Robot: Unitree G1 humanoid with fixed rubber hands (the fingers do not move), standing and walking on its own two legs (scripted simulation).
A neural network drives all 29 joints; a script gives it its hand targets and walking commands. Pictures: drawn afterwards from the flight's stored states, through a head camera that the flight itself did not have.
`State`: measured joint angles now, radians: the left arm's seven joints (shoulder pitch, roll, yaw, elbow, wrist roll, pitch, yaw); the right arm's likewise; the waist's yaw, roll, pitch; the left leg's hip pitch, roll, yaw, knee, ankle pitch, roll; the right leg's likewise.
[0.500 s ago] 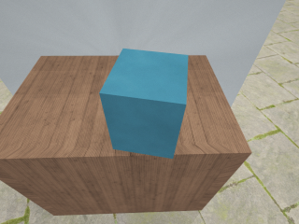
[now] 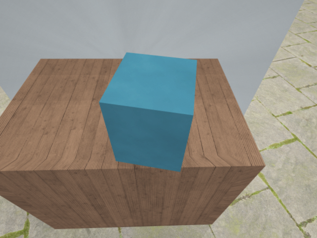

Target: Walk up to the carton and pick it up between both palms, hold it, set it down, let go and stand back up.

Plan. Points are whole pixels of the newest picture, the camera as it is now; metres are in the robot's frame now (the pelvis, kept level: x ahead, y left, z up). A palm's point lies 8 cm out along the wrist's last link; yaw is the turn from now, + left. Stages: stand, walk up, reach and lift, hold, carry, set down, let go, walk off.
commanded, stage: stand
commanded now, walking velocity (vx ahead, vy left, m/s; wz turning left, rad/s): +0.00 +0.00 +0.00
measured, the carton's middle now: (154, 113) +0.43 +0.02 +0.07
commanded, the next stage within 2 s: none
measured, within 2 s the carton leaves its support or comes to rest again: neither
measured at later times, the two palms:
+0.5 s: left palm out of the picture +0.00 +0.23 -0.13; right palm out of the picture +0.00 -0.24 -0.14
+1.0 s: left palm out of the picture +0.00 +0.23 -0.14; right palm out of the picture +0.00 -0.24 -0.14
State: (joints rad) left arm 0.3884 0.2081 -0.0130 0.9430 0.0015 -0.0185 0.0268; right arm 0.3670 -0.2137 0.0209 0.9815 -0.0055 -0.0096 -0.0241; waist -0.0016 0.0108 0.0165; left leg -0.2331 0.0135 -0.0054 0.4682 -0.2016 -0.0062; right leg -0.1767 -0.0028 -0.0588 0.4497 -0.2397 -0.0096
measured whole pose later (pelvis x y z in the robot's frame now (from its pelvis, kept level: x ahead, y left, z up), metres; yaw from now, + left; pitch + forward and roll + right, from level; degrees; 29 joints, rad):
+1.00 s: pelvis +0.02 +0.00 +0.00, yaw +0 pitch -1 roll +0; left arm 0.36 0.18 -0.01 1.02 0.00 -0.01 0.04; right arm 0.35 -0.18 0.02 1.05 0.00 -0.01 -0.04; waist 0.00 0.01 0.02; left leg -0.21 0.02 -0.01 0.44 -0.21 -0.01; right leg -0.14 0.00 -0.07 0.41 -0.24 -0.01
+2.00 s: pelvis +0.02 +0.00 +0.00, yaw +1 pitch -1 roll +0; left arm 0.35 0.16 -0.01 1.06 0.00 -0.01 0.04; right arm 0.33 -0.17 0.02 1.08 0.00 -0.01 -0.05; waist 0.00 0.01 0.03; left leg -0.19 0.01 -0.01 0.42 -0.21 -0.01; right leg -0.13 0.00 -0.07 0.40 -0.25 -0.01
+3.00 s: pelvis +0.02 +0.00 +0.00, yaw +1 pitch -1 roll +0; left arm 0.35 0.16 -0.01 1.07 -0.01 -0.02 0.05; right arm 0.33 -0.16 0.03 1.09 0.00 -0.01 -0.05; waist 0.00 0.01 0.03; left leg -0.19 0.01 -0.01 0.42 -0.21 -0.01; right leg -0.13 -0.01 -0.07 0.39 -0.25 -0.01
